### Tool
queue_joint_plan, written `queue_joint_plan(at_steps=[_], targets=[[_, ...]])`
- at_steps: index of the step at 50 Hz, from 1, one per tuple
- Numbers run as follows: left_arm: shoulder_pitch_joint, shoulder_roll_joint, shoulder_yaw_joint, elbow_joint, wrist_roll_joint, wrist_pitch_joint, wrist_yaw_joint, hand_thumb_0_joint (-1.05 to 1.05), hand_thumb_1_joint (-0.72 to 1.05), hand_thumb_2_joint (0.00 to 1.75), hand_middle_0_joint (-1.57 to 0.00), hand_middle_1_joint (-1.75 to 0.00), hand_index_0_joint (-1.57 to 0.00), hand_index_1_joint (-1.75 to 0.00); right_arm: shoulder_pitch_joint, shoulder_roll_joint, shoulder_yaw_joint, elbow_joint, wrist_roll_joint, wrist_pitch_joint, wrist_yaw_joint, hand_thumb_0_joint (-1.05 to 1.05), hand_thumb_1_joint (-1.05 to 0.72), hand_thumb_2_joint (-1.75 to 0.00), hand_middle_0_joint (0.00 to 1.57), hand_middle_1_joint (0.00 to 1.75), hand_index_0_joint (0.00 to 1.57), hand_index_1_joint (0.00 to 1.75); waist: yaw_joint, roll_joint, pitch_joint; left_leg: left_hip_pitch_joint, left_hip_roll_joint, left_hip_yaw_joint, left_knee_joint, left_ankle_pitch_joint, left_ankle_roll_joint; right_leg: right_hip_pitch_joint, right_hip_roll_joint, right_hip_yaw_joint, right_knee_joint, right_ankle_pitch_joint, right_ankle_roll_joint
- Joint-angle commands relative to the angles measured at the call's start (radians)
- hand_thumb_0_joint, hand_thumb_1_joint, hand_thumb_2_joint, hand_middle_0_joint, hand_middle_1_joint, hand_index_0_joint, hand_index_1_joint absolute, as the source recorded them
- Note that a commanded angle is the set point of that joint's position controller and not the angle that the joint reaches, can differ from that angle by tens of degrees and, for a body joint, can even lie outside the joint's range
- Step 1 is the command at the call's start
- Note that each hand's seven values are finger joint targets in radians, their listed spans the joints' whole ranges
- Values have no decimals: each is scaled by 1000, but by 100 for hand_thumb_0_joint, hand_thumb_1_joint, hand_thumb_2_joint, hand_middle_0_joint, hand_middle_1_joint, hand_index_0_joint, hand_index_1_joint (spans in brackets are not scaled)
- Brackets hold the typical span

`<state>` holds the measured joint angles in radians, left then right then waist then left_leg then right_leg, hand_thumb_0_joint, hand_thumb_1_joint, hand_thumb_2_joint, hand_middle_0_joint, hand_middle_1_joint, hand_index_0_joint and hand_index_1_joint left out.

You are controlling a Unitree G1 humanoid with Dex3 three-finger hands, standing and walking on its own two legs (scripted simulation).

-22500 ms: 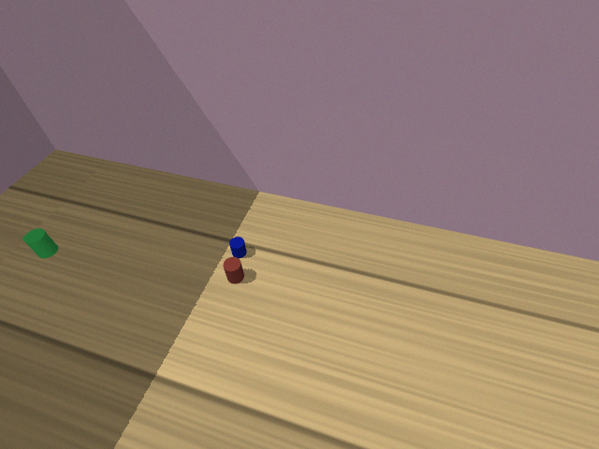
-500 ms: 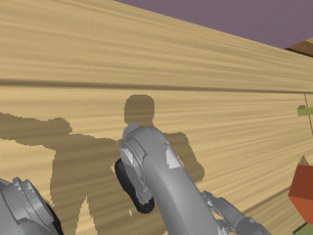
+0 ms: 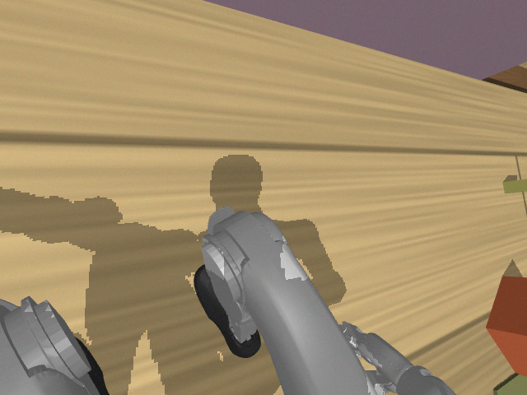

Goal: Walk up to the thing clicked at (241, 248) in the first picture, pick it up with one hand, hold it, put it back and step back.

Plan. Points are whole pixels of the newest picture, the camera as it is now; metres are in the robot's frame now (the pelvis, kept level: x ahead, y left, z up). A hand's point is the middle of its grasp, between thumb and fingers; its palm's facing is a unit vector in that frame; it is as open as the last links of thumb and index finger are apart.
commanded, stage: close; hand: left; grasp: from above
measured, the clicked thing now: out of the picture +0.49 +0.36 -0.28
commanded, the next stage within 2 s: settle in 0.40 s
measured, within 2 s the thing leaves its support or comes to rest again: leaves its support in 0.78 s
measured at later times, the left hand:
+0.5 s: hand out of the picture +0.47 +0.36 -0.24, palm faces -0.39 -0.16 -0.91, open 8.5 cm
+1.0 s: hand out of the picture +0.48 +0.38 -0.19, palm faces -0.35 -0.13 -0.93, open 8.4 cm
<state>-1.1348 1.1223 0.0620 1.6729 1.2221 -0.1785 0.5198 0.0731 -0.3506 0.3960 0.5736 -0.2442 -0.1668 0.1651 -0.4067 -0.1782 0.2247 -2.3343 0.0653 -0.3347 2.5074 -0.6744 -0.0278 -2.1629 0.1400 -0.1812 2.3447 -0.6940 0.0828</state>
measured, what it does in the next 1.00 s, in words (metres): stands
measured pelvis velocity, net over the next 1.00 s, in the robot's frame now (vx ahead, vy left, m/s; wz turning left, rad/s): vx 0.00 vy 0.00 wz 0.01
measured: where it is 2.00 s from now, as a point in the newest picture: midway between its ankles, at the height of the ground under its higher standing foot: (172, 363)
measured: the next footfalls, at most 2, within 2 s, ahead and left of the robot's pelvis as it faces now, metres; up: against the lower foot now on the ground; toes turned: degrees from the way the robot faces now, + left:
none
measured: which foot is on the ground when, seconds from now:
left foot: down 0.00-1.00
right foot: down 0.00-1.00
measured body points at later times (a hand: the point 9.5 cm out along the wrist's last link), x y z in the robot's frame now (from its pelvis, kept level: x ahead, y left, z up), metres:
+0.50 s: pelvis +0.00 +0.00 +0.00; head +0.29 +0.14 +0.32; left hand +0.49 +0.36 -0.19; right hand +0.08 -0.25 -0.05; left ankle +0.07 +0.14 -0.28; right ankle +0.11 -0.12 -0.28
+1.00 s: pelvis +0.00 +0.00 +0.01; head +0.27 +0.14 +0.34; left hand +0.50 +0.38 -0.14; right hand +0.09 -0.25 -0.06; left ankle +0.07 +0.14 -0.28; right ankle +0.11 -0.12 -0.28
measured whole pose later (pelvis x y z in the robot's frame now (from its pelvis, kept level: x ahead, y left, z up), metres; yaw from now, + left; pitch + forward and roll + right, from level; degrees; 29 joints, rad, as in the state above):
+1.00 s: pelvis +0.00 +0.00 +0.01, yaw +1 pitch +29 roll -15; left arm -1.08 1.04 0.06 1.43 1.18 -0.11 0.37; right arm 0.11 -0.34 0.32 0.57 -0.21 -0.11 0.18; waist -0.35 -0.11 0.13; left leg -2.35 0.06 -0.31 2.48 -0.67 -0.02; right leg -2.18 0.12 -0.17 2.33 -0.71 0.07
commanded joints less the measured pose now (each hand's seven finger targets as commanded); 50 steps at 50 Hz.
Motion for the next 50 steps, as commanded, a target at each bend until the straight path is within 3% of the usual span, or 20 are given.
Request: queue_joint_plan(at_steps=[1, 4, 14, 19, 26, 32, 34, 36, 38, 39, 40, 42, 45, 50], targets=[[-247, 243, 7, -122, -18, 4, 44, 0, 36, 57, -58, -99, -70, -86, 190, -335, -104, 28, 3, -7, -9, 0, -90, -90, 20, 30, 20, 30, -59, 587, -628, 504, 44, 129, -222, 182, 30, 306, 12, -132, -208, 283, -89], [-264, 250, 3, -144, -17, 0, 44, 0, 45, 58, -65, -98, -77, -85, 172, -335, -103, 1, 2, -7, -13, 0, -90, -90, 20, 30, 20, 30, -53, 570, -659, 507, 42, 135, -216, 176, 36, 335, 13, -124, -219, 288, -85], [-258, 236, -9, -104, -19, 8, 39, 0, 71, 62, -88, -94, -99, -83, 173, -334, -103, 11, 6, -10, -16, 0, -91, -90, 20, 30, 20, 30, -57, 591, -635, 510, 43, 132, -222, 186, 29, 310, 9, -128, -206, 289, -90], [-243, 256, 4, -106, -21, 16, 33, 0, 78, 65, -96, -90, -105, -81, 168, -334, -103, 7, 7, -5, -19, 0, -91, -90, 20, 30, 20, 30, -47, 569, -660, 513, 44, 135, -215, 206, 34, 334, 13, -123, -215, 309, -84], [-240, 237, -7, -102, -24, 10, 25, 0, 81, 66, -105, -88, -114, -79, 170, -336, -101, 3, -3, 3, -19, 0, -92, -91, 20, 30, 20, 30, -61, 578, -642, 515, 45, 129, -228, 197, 32, 327, 13, -130, -214, 294, -86], [-250, 255, 5, -141, -29, 31, -3, 0, 85, 70, -110, -85, -118, -78, 200, -331, -112, 28, 9, 5, -17, 0, -92, -91, 20, 30, 20, 30, -46, 623, -667, 545, 45, 130, -229, 211, 28, 303, 9, -124, -208, 291, -92], [-265, 266, 15, -186, -31, 31, -6, 0, 87, 69, -112, -83, -119, -76, 195, -329, -112, 11, 6, 11, -16, 0, -91, -91, 20, 30, 20, 30, -39, 639, -713, 563, 44, 131, -233, 227, 26, 329, 8, -125, -209, 310, -92], [-267, 260, 9, -220, -32, 34, -15, 0, 87, 69, -113, -83, -120, -76, 167, -326, -115, -11, 10, 12, -17, 0, -91, -91, 20, 30, 20, 30, -27, 639, -728, 555, 44, 144, -228, 230, 33, 355, 12, -111, -221, 325, -90], [-264, 279, 36, -270, -35, 37, -23, 0, 86, 66, -111, -82, -118, -74, 185, -328, -122, 1, 11, 20, -16, 0, -91, -91, 20, 30, 20, 30, -6, 653, -757, 550, 39, 153, -215, 260, 32, 361, 9, -110, -219, 349, -92], [-224, 257, 32, -248, -40, 43, -31, 0, 87, 67, -111, -82, -119, -75, 179, -319, -124, 1, 9, 23, -13, 0, -91, -90, 20, 30, 20, 30, -5, 651, -755, 553, 43, 153, -217, 260, 33, 372, 12, -103, -220, 349, -89], [-254, 252, 31, -297, -43, 42, -38, 0, 88, 68, -112, -82, -119, -75, 190, -316, -128, 5, 9, 27, -11, 0, -91, -90, 20, 30, 20, 30, -5, 674, -766, 557, 39, 155, -225, 264, 33, 372, 10, -101, -221, 351, -91], [-244, 257, 51, -372, -40, 53, -58, 0, 90, 66, -112, -82, -120, -74, 197, -313, -147, 7, 13, 35, -7, 0, -91, -90, 20, 30, 20, 30, 24, 727, -827, 616, 37, 151, -235, 313, 22, 346, 5, -113, -203, 366, -100], [-241, 192, 27, -403, -46, 66, -91, 0, 93, 68, -114, -83, -122, -75, 202, -311, -166, 2, 22, 52, 2, 0, -91, -90, 20, 30, 20, 30, 16, 710, -830, 615, 34, 152, -236, 326, 24, 315, 3, -111, -206, 368, -104], [-229, 107, -6, -427, -59, 89, -164, 0, 93, 69, -114, -83, -121, -75, 226, -294, -205, 1, 53, 73, 6, 0, -91, -90, 20, 30, 20, 30, 24, 653, -764, 533, 22, 166, -261, 215, 29, 270, -2, -92, -231, 285, -110]])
